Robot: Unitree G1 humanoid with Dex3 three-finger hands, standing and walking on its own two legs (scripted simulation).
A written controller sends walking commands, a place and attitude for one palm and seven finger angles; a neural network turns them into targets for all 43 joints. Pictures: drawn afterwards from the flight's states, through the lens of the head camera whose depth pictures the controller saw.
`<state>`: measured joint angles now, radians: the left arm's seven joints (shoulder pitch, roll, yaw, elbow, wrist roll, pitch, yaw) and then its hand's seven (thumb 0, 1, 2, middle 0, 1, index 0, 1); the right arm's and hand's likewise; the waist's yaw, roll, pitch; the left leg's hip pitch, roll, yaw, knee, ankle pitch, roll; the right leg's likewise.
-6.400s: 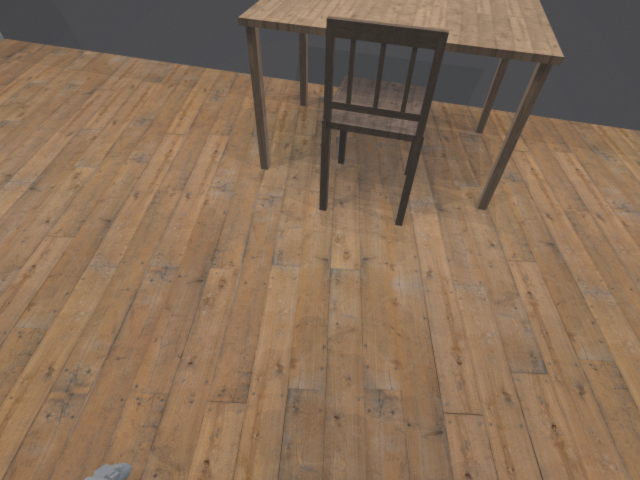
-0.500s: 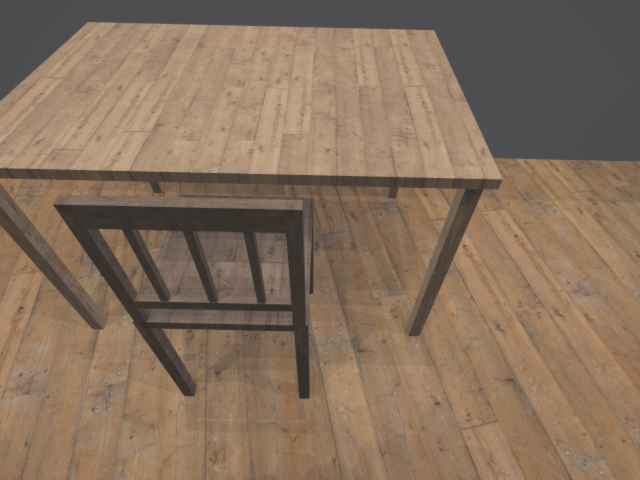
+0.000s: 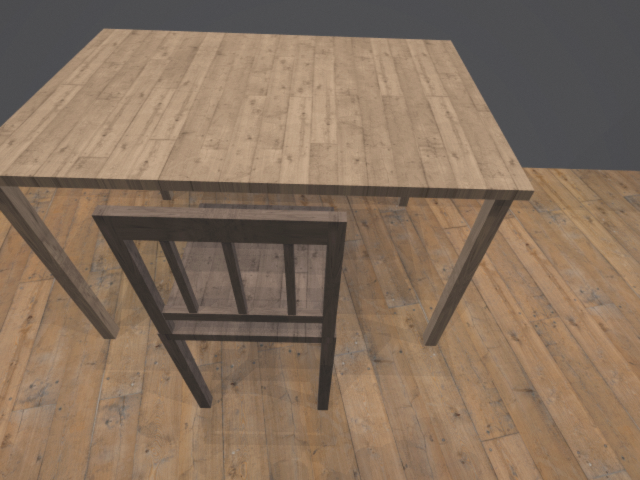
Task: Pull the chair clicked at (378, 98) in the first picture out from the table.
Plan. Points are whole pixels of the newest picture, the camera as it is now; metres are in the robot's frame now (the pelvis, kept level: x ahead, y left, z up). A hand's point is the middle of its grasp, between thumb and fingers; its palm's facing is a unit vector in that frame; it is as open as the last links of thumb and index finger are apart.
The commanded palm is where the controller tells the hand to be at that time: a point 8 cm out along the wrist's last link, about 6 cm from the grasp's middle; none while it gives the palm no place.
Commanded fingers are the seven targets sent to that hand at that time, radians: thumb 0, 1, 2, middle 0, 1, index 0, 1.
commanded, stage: look again from close up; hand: left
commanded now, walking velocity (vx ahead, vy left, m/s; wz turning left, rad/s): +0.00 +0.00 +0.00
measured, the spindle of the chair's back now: (235, 278) +0.47 +0.18 -0.11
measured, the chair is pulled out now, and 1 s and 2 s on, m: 0.00 0.00 0.00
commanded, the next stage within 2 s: raise the hand toward the chair's back in 0.36 s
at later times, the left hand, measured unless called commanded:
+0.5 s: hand out of the picture +0.00 +0.15 -0.17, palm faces +0.07 -0.98 -0.17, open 7.4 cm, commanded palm +0.10 +0.21 -0.07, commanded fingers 0.00 0.83 0.87 -0.19 -0.29 -0.19 -0.29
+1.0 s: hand out of the picture +0.11 +0.15 -0.07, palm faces +0.25 -0.96 -0.09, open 10.3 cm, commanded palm +0.12 +0.20 -0.06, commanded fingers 0.00 0.25 0.62 -0.13 -0.20 -0.13 -0.20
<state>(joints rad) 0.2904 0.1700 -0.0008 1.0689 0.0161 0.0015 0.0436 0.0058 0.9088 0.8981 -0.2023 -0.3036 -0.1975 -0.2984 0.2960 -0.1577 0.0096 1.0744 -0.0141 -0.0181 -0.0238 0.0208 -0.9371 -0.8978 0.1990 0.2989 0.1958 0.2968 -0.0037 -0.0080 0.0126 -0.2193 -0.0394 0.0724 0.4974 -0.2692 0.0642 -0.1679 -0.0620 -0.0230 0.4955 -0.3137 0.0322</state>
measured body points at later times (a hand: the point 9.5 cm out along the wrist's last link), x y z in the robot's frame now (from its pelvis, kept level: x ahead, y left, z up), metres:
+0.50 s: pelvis +0.01 -0.01 +0.00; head +0.02 +0.00 +0.45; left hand +0.00 +0.21 -0.16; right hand +0.02 -0.24 -0.15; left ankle +0.00 +0.08 -0.74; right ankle -0.03 -0.15 -0.74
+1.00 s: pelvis -0.04 -0.08 -0.10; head +0.01 -0.06 +0.35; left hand +0.09 +0.20 -0.07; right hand +0.20 -0.32 -0.14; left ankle +0.00 +0.08 -0.74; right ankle -0.03 -0.15 -0.74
